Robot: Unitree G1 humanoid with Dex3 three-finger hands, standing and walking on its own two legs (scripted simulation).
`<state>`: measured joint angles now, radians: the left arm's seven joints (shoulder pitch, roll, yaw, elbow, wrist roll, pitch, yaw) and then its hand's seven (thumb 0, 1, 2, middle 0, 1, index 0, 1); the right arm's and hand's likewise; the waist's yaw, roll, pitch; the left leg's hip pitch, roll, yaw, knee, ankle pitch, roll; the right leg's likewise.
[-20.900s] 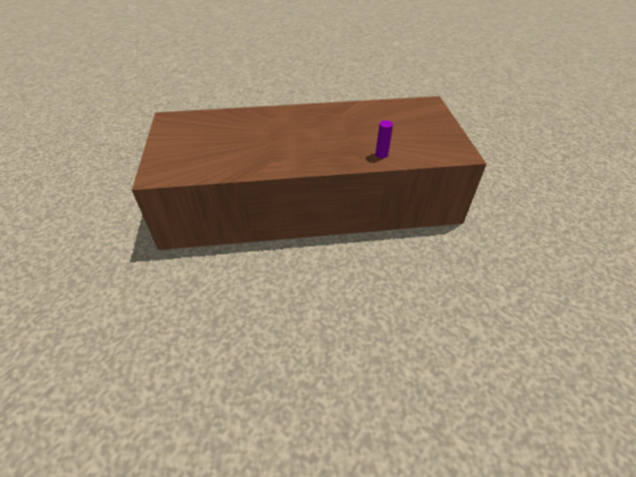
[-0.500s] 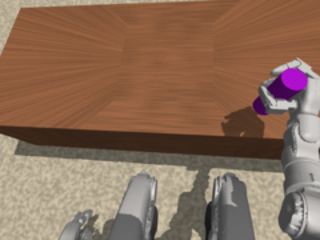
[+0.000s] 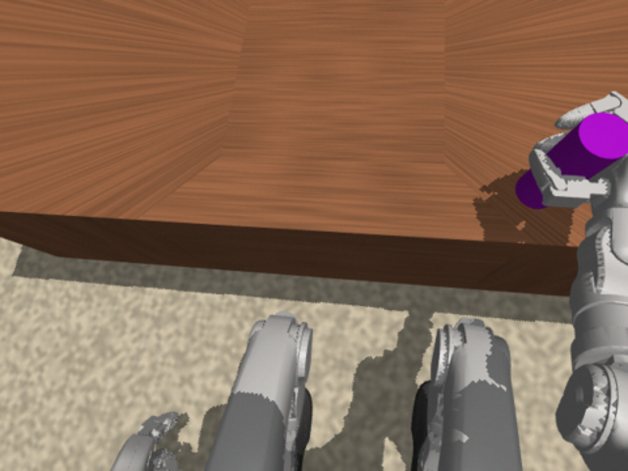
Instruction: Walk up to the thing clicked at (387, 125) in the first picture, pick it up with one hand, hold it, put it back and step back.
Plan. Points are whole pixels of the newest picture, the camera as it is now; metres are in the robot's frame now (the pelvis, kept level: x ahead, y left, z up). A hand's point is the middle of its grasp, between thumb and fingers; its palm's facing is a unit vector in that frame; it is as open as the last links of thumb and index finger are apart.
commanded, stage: lower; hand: right
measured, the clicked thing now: (565, 167) +0.48 -0.25 -0.03
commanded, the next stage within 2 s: loosen in 0.24 s
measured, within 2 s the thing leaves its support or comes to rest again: rests again in 0.06 s
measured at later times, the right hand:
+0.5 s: hand (565, 160) +0.49 -0.24 -0.02, palm faces +0.22 +0.97 -0.02, open 7.2 cm
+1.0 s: hand (564, 159) +0.49 -0.24 -0.02, palm faces +0.22 +0.98 -0.02, open 15.5 cm
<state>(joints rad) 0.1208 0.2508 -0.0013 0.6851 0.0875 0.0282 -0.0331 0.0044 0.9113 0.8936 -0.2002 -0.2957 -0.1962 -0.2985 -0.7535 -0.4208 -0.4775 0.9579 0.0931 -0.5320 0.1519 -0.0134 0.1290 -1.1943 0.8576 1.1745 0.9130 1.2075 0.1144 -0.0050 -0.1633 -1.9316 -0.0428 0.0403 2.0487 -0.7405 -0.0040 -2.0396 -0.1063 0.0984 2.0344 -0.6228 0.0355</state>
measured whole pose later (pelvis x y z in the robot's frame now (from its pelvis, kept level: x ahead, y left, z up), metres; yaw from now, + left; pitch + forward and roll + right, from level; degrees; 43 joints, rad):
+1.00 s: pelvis +0.00 +0.01 -0.03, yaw +1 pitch +35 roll +4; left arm 0.12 0.28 0.00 0.68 0.09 0.03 -0.02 0.00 0.92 0.89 -0.20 -0.30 -0.20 -0.30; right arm -0.78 -0.46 -0.51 0.93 0.12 -0.48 0.19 -0.01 0.48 -0.18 0.37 0.28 0.37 0.28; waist 0.11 0.00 -0.15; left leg -2.01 -0.06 0.06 2.13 -0.74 0.01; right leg -2.11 -0.11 0.13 2.12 -0.63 0.05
